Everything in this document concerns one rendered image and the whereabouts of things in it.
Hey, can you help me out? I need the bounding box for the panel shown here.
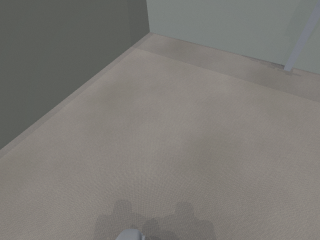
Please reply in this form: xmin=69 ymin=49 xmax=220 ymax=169
xmin=283 ymin=0 xmax=320 ymax=72

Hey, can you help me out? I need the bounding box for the left robot thigh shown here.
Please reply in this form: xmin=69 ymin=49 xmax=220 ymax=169
xmin=115 ymin=229 xmax=146 ymax=240

